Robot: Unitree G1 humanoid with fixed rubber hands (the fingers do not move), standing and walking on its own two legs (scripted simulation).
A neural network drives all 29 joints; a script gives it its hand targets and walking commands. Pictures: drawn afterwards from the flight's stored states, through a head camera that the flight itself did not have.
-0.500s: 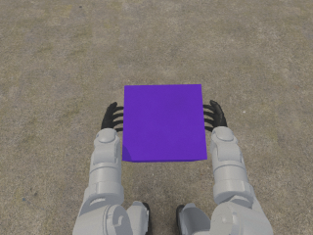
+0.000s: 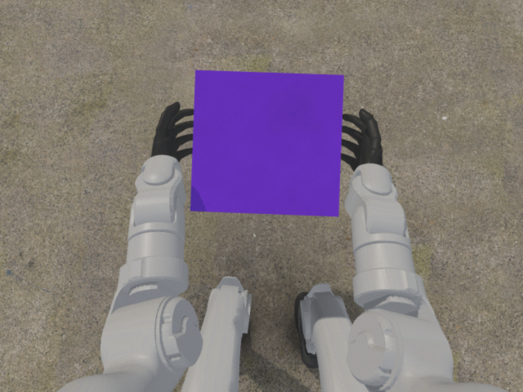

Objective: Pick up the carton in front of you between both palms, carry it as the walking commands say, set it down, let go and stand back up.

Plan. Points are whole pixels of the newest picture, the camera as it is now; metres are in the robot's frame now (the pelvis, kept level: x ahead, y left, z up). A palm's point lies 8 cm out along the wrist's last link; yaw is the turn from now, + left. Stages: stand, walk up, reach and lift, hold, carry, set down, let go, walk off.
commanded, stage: set down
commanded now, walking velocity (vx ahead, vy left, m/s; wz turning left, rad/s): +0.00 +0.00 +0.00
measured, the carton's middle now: (266, 153) +0.48 +0.04 -0.17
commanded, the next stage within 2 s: none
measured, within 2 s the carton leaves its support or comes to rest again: rests again in 1.60 s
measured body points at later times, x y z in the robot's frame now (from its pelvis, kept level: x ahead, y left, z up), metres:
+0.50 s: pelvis -0.03 +0.01 -0.13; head +0.29 +0.05 +0.19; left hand +0.49 +0.22 -0.24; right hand +0.49 -0.08 -0.24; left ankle +0.07 +0.11 -0.58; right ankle +0.06 -0.13 -0.58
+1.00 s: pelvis -0.03 +0.02 -0.21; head +0.35 +0.07 +0.02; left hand +0.53 +0.24 -0.39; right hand +0.53 -0.06 -0.39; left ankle +0.07 +0.11 -0.58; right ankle +0.06 -0.12 -0.58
